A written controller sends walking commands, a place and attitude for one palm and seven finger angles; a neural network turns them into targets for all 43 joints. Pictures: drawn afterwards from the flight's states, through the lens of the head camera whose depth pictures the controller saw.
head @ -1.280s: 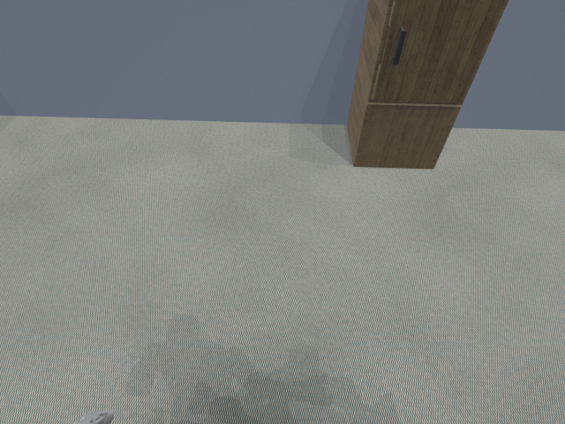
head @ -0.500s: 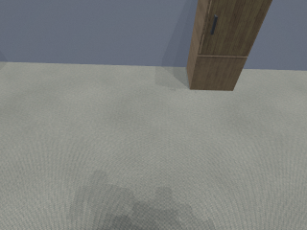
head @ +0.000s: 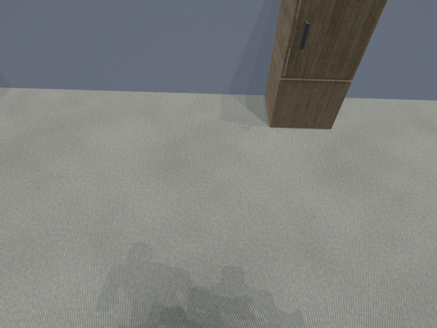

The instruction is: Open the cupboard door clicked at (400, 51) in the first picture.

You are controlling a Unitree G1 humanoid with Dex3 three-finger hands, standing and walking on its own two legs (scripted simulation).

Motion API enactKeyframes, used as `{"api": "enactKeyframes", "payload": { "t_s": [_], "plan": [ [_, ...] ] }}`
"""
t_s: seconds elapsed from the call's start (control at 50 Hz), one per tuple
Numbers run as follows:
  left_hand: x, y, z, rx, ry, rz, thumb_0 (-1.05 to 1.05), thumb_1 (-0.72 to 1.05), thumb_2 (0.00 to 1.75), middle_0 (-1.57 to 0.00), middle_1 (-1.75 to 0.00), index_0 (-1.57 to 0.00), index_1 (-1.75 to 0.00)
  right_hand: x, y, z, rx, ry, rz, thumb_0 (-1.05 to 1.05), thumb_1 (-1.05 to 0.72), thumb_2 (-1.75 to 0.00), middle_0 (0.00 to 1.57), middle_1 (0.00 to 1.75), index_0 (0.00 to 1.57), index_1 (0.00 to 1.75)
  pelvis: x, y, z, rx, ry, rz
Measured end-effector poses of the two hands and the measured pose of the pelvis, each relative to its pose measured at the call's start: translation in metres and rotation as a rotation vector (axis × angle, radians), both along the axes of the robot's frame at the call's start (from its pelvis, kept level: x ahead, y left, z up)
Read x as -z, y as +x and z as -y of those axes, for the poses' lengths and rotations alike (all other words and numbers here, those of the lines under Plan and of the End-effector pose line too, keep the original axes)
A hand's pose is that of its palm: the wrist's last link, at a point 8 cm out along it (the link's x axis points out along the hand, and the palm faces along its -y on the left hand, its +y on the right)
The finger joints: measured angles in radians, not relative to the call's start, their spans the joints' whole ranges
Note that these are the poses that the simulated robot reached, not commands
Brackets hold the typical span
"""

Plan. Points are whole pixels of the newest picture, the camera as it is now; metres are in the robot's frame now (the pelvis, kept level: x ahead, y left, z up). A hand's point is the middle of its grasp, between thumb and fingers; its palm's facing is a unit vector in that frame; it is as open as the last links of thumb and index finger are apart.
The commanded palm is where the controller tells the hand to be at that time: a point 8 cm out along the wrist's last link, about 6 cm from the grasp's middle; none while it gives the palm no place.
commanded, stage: look at it before walking up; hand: left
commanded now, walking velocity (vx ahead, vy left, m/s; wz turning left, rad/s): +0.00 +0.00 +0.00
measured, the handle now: (303, 34) +1.52 -0.37 -0.10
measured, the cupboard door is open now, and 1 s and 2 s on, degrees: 0 0 0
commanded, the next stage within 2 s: walk to a spot facing it in 0.36 s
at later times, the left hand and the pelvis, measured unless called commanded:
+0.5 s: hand out of the picture +0.08 +0.25 -0.16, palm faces -0.02 -0.94 -0.33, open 7.4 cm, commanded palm none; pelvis +0.00 +0.00 +0.00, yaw +0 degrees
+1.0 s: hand out of the picture +0.04 +0.17 -0.17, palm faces -0.14 -0.96 -0.22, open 7.4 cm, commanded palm none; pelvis +0.00 -0.02 -0.01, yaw -12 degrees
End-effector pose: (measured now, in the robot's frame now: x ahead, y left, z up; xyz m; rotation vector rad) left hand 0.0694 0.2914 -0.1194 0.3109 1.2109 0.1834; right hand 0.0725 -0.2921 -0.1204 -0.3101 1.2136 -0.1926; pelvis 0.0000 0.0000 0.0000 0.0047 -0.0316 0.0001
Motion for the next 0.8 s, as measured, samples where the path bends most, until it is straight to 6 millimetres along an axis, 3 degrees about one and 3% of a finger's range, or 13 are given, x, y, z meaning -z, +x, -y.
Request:
{"api": "enactKeyframes", "payload": {
  "t_s": [0.58,0.68,0.8],
  "plan": [
    [0.001,0.003,0.003,-0.003,0.005,-0.020,0.01,0.90,0.90,-0.21,-0.30,-0.20,-0.30,0.001,0.010,0.001,0.012,-0.004,0.015,0.01,-0.91,-0.90,0.20,0.30,0.20,0.30,0.001,0.004,0.002,0.026,0.000,-0.007],
    [0.013,0.001,0.018,0.030,-0.020,-0.061,0.01,0.91,0.90,-0.20,-0.30,-0.20,-0.30,0.011,-0.003,-0.010,0.073,0.027,0.033,0.00,-0.91,-0.90,0.20,0.30,0.20,0.29,0.008,0.000,0.003,0.079,0.008,-0.016],
    [0.029,0.000,0.046,0.078,-0.057,-0.077,0.01,0.91,0.90,-0.20,-0.30,-0.20,-0.30,0.034,-0.033,-0.017,0.151,0.085,0.020,0.00,-0.91,-0.90,0.20,0.30,0.20,0.29,0.022,-0.009,0.012,0.145,0.033,-0.013]
  ]
}}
